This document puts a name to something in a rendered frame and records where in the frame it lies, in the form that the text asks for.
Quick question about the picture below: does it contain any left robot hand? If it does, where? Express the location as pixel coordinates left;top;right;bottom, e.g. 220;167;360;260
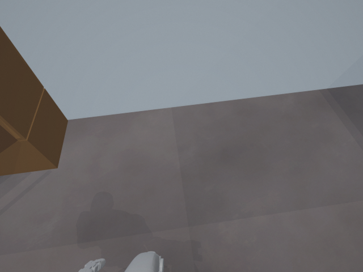
79;258;105;272

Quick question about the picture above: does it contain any robot left thigh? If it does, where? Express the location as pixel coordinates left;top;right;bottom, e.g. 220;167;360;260
124;252;164;272

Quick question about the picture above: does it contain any cupboard door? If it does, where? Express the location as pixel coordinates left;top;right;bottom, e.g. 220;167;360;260
0;125;18;153

